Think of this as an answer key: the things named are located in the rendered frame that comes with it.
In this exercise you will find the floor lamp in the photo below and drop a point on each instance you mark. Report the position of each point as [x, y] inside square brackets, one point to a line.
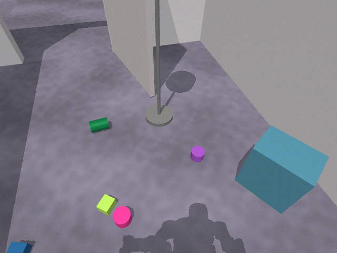
[158, 115]

